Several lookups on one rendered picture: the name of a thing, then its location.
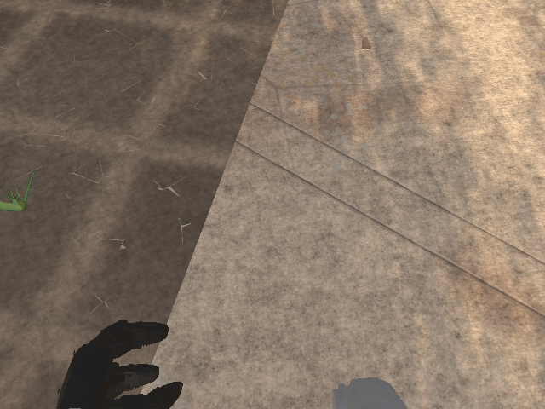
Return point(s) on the robot left hand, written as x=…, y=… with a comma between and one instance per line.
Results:
x=93, y=380

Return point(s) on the robot right thigh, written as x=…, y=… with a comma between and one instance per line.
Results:
x=366, y=393

